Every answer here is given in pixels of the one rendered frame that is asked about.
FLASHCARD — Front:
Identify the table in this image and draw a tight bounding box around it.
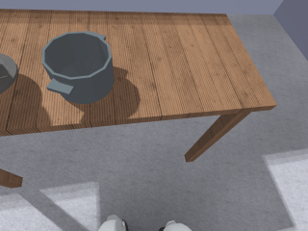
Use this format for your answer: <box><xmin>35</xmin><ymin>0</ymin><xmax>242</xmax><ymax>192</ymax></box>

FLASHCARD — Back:
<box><xmin>0</xmin><ymin>9</ymin><xmax>277</xmax><ymax>189</ymax></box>

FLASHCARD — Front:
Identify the left robot shin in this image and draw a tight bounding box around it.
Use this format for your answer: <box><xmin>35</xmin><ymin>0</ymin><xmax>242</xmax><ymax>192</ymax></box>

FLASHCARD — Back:
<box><xmin>107</xmin><ymin>215</ymin><xmax>120</xmax><ymax>220</ymax></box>

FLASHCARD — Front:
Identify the lid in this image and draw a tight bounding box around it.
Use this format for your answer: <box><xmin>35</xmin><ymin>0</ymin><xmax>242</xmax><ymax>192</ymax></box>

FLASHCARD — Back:
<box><xmin>0</xmin><ymin>53</ymin><xmax>18</xmax><ymax>94</ymax></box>

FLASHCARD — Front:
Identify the right robot shin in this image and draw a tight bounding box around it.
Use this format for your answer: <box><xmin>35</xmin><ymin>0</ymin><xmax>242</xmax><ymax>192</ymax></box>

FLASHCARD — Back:
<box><xmin>165</xmin><ymin>220</ymin><xmax>176</xmax><ymax>229</ymax></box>

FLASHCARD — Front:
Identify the robot shin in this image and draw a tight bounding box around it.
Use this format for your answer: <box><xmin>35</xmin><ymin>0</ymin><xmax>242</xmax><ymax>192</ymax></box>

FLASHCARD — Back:
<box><xmin>107</xmin><ymin>215</ymin><xmax>120</xmax><ymax>220</ymax></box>
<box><xmin>165</xmin><ymin>220</ymin><xmax>176</xmax><ymax>229</ymax></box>

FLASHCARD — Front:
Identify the pot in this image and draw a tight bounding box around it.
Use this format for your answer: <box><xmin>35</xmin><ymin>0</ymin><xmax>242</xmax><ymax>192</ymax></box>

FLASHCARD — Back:
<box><xmin>41</xmin><ymin>31</ymin><xmax>115</xmax><ymax>104</ymax></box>

